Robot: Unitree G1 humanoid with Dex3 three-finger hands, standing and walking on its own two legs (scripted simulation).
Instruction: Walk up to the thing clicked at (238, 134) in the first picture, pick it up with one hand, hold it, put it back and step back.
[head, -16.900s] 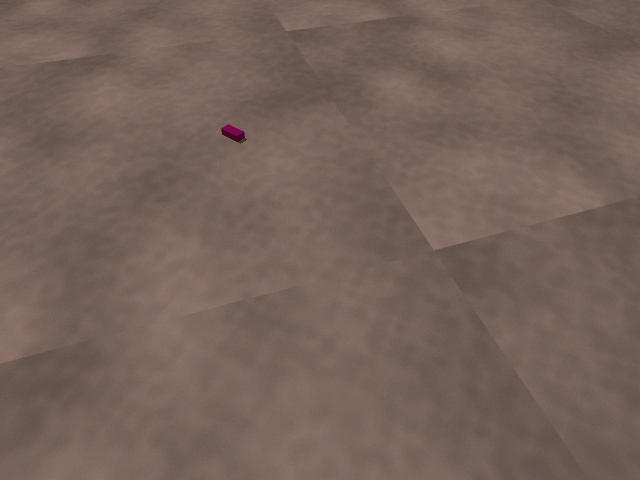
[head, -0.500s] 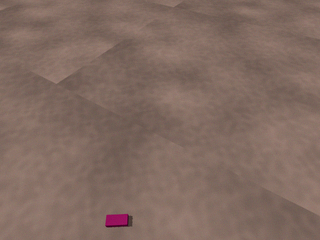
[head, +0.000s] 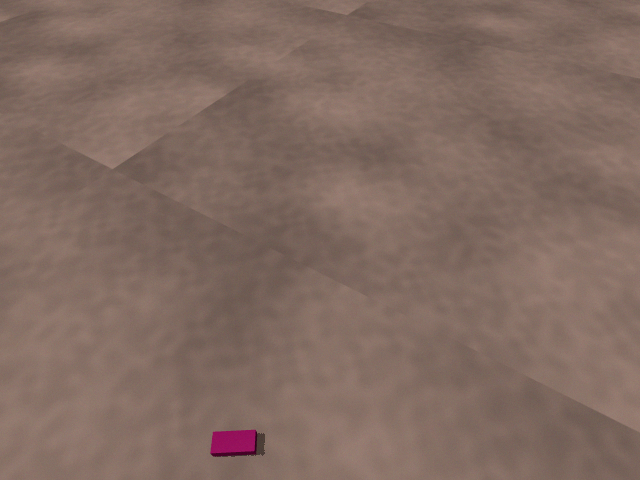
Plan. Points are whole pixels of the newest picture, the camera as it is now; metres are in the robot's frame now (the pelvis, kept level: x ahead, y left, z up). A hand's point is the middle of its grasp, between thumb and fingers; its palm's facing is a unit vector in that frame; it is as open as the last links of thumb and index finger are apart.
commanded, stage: stand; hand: left
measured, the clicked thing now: (234, 443) +0.37 +0.26 -0.76
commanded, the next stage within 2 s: walk up in 0.66 s
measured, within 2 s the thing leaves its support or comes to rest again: neither
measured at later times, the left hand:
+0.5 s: hand out of the picture +0.07 +0.25 -0.16, palm faces -0.04 -0.94 -0.34, open 7.4 cm
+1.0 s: hand out of the picture +0.06 +0.30 -0.16, palm faces -0.01 -0.91 -0.42, open 7.4 cm
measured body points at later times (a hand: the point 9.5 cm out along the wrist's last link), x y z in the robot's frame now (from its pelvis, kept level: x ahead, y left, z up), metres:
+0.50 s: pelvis +0.00 +0.00 +0.00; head +0.01 +0.00 +0.45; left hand +0.07 +0.30 -0.13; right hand +0.07 -0.30 -0.13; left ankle -0.01 +0.12 -0.75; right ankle -0.02 -0.13 -0.75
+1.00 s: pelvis -0.02 +0.02 -0.01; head +0.00 +0.02 +0.44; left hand +0.06 +0.35 -0.13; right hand +0.07 -0.29 -0.14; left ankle -0.01 +0.12 -0.75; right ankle -0.02 -0.13 -0.75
